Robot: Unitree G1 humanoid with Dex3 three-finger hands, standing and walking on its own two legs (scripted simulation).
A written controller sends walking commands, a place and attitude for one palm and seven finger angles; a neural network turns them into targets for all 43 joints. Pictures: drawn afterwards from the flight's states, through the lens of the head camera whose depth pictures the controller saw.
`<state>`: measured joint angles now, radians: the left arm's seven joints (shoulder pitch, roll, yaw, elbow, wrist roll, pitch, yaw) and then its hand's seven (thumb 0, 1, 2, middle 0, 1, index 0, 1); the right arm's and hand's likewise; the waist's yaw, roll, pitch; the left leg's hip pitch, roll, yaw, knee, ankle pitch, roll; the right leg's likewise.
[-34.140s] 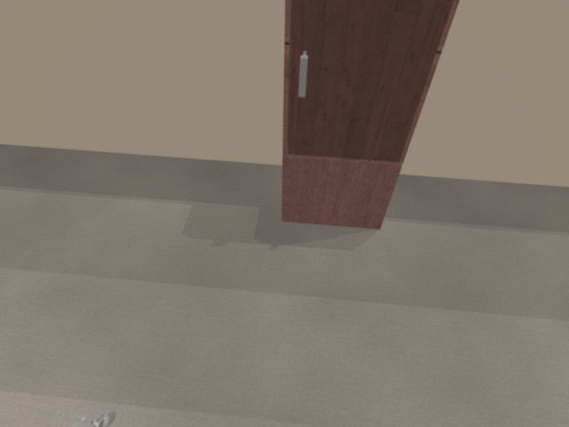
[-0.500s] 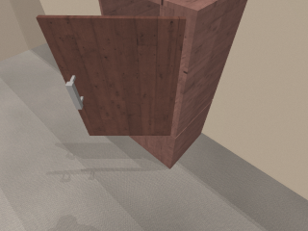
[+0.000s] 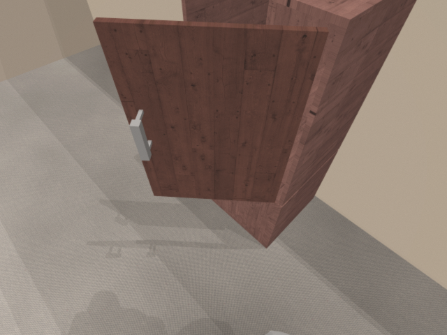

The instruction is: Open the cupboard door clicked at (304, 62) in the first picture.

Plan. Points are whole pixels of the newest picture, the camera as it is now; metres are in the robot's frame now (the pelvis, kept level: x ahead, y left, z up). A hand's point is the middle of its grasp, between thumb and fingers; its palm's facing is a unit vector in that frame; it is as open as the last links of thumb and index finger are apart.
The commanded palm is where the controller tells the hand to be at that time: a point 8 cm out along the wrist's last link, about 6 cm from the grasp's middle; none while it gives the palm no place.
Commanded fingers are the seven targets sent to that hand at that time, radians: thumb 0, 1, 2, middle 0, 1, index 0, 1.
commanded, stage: come to a stop and stand still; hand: left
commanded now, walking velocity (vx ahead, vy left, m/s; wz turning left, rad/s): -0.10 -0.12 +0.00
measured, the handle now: (143, 135) +0.55 +0.24 -0.01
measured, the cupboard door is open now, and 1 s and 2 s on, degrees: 42 42 42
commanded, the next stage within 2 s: look again from close up in 1.32 s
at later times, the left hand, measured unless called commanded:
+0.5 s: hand out of the picture +0.06 +0.14 -0.17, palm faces +0.03 -0.97 -0.22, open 7.2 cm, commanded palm none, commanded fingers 0.00 0.90 0.90 -0.20 -0.30 -0.20 -0.30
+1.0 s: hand out of the picture -0.01 +0.08 -0.17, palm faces +0.06 -0.99 -0.15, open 7.3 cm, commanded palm none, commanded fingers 0.00 0.90 0.90 -0.20 -0.30 -0.20 -0.30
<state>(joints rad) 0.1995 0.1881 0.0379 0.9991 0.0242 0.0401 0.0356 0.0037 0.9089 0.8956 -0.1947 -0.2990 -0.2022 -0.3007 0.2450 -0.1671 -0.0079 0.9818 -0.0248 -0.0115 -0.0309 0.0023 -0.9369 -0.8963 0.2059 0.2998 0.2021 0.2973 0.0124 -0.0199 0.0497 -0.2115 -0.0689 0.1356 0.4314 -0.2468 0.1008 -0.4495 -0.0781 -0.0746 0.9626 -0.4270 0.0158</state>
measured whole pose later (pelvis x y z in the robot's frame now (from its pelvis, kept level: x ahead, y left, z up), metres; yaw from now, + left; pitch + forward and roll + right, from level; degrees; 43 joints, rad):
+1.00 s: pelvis +0.02 -0.06 +0.01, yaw +1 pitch +0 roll +1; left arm 0.34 0.10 -0.03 1.14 0.00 -0.02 0.04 0.00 0.91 0.90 -0.20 -0.30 -0.20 -0.30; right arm 0.30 -0.11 0.02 1.16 -0.01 -0.01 -0.04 0.00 -0.91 -0.90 0.20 0.30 0.20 0.30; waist 0.01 -0.02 0.01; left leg -0.12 0.01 0.08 0.37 -0.25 -0.01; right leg -0.16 0.06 -0.10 0.39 -0.24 -0.10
